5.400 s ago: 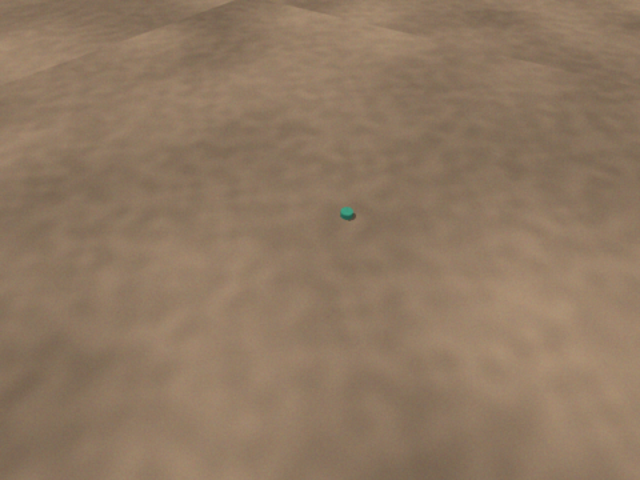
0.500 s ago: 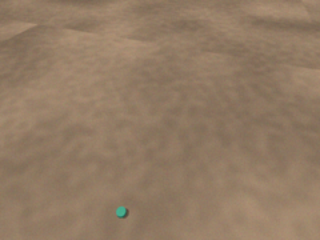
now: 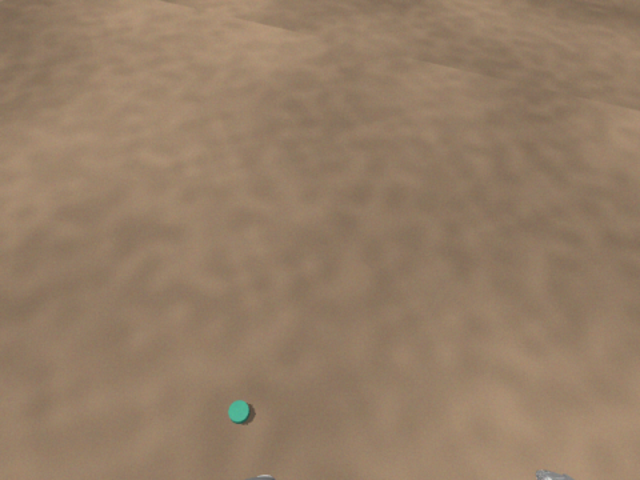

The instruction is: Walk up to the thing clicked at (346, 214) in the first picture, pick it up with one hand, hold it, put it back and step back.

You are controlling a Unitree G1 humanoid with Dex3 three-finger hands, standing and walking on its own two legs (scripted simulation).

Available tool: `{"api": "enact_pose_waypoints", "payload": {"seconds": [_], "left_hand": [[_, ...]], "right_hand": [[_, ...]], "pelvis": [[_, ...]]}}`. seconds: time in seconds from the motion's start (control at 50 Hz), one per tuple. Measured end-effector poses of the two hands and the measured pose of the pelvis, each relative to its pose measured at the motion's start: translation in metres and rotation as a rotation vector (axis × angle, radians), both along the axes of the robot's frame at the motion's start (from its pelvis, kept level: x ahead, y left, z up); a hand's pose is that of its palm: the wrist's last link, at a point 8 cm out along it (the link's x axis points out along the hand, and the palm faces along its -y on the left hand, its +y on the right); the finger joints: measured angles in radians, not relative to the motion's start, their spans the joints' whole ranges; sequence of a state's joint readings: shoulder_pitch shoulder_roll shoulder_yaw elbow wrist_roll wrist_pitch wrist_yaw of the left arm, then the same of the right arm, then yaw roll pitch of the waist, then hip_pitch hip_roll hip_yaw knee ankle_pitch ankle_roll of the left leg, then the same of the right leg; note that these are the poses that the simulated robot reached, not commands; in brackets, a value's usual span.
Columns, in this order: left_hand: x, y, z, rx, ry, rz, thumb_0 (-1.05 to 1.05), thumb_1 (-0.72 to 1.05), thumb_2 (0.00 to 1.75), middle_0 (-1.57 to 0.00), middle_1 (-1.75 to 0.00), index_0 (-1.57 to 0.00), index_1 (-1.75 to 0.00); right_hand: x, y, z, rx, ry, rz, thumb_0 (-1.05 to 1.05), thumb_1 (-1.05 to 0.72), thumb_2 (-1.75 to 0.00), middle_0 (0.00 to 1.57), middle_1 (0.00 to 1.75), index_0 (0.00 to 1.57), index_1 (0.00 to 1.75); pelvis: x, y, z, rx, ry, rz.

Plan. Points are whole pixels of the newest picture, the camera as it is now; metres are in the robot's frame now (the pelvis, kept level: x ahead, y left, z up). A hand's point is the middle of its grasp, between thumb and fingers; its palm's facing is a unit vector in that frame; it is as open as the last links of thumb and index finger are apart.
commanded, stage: walk up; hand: left
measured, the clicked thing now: (239, 412) +0.38 +0.23 -0.75
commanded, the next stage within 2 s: none
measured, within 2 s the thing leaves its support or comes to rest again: neither
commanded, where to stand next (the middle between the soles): -0.01 -0.02 m, yaw +1 degrees
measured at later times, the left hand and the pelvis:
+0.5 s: hand out of the picture +0.01 +0.22 -0.14, palm faces -0.07 -0.90 -0.43, open 7.4 cm; pelvis -0.07 -0.04 -0.01, yaw -3 degrees
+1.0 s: hand out of the picture -0.04 +0.28 -0.14, palm faces +0.04 -0.94 -0.35, open 7.4 cm; pelvis -0.08 -0.01 +0.01, yaw +3 degrees
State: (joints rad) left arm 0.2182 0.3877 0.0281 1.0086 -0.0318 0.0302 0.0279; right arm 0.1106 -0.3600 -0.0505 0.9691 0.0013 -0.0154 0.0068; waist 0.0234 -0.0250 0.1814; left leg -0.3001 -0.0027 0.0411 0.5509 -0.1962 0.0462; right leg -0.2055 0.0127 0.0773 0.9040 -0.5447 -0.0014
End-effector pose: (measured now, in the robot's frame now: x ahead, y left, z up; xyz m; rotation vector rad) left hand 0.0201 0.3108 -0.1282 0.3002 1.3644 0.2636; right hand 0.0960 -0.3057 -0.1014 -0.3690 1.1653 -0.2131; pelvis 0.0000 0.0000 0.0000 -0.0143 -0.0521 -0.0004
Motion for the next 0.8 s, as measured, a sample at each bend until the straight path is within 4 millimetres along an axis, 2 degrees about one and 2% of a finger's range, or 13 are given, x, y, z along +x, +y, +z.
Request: {"api": "enact_pose_waypoints", "payload": {"seconds": [0.12,0.18,0.24,0.32,0.36,0.42,0.52,0.6,0.64,0.68,0.72,0.8], "left_hand": [[0.051,-0.002,0.005,-0.003,-0.098,-0.057,0.01,0.90,0.90,-0.20,-0.30,-0.20,-0.30],[0.062,-0.004,0.006,0.010,-0.124,-0.081,0.00,0.90,0.90,-0.20,-0.30,-0.20,-0.30],[0.062,-0.009,0.006,0.023,-0.130,-0.103,0.00,0.90,0.90,-0.20,-0.30,-0.20,-0.30],[0.048,-0.020,0.005,0.042,-0.123,-0.127,0.00,0.90,0.90,-0.20,-0.30,-0.20,-0.30],[0.035,-0.027,0.005,0.057,-0.118,-0.133,0.00,0.90,0.90,-0.20,-0.30,-0.20,-0.30],[0.012,-0.039,0.012,0.063,-0.107,-0.142,0.00,0.90,0.90,-0.20,-0.30,-0.20,-0.30],[-0.016,-0.049,0.029,0.074,-0.115,-0.126,0.00,0.90,0.90,-0.20,-0.30,-0.20,-0.30],[-0.023,-0.051,0.038,0.067,-0.198,-0.114,0.01,0.90,0.90,-0.20,-0.30,-0.21,-0.30],[-0.027,-0.048,0.042,0.054,-0.256,-0.099,0.01,0.90,0.90,-0.20,-0.30,-0.21,-0.30],[-0.035,-0.042,0.045,0.045,-0.295,-0.084,0.01,0.90,0.90,-0.20,-0.30,-0.21,-0.30],[-0.048,-0.032,0.043,0.038,-0.300,-0.070,0.00,0.89,0.90,-0.20,-0.30,-0.21,-0.30],[-0.072,-0.003,0.029,0.033,-0.240,-0.050,0.00,0.89,0.90,-0.20,-0.30,-0.21,-0.30]], "right_hand": [[0.029,0.016,0.002,0.019,-0.075,0.009,0.01,-0.91,-0.90,0.21,0.30,0.20,0.30],[0.033,0.014,0.001,0.021,-0.108,0.015,0.01,-0.91,-0.90,0.21,0.30,0.20,0.30],[0.030,0.004,-0.003,0.018,-0.129,0.015,0.01,-0.91,-0.90,0.21,0.30,0.20,0.30],[0.014,-0.019,-0.015,0.016,-0.141,0.008,0.01,-0.90,-0.90,0.21,0.30,0.20,0.30],[0.003,-0.033,-0.025,0.020,-0.141,-0.003,0.01,-0.90,-0.90,0.21,0.30,0.20,0.30],[-0.022,-0.046,-0.033,0.027,-0.104,-0.034,0.01,-0.91,-0.90,0.21,0.30,0.20,0.30],[-0.074,-0.054,-0.030,0.035,-0.003,-0.056,0.01,-0.91,-0.90,0.21,0.30,0.20,0.30],[-0.118,-0.056,-0.028,0.035,0.083,-0.029,0.01,-0.91,-0.90,0.21,0.30,0.20,0.30],[-0.133,-0.055,-0.023,0.032,0.121,-0.007,0.01,-0.91,-0.90,0.21,0.30,0.20,0.30],[-0.141,-0.052,-0.016,0.023,0.137,0.016,0.01,-0.91,-0.90,0.21,0.30,0.20,0.30],[-0.140,-0.049,-0.009,0.012,0.121,0.036,0.01,-0.91,-0.90,0.21,0.30,0.20,0.30],[-0.134,-0.038,0.006,-0.020,0.014,0.045,0.01,-0.91,-0.90,0.21,0.30,0.20,0.30]], "pelvis": [[-0.002,0.002,0.002,0.007,-0.001,-0.020],[-0.010,-0.002,-0.001,0.016,0.001,-0.028],[-0.020,-0.009,-0.006,0.023,0.004,-0.043],[-0.036,-0.022,-0.016,0.032,0.009,-0.067],[-0.045,-0.029,-0.023,0.022,0.005,-0.077],[-0.058,-0.038,-0.022,0.014,-0.003,-0.052],[-0.077,-0.043,-0.008,0.057,0.022,-0.048],[-0.084,-0.043,-0.003,0.038,0.031,-0.008],[-0.085,-0.041,-0.001,0.035,0.025,0.019],[-0.086,-0.038,0.001,0.036,0.014,0.038],[-0.088,-0.033,0.002,0.031,0.004,0.052],[-0.091,-0.017,-0.003,0.023,-0.013,0.059]]}}
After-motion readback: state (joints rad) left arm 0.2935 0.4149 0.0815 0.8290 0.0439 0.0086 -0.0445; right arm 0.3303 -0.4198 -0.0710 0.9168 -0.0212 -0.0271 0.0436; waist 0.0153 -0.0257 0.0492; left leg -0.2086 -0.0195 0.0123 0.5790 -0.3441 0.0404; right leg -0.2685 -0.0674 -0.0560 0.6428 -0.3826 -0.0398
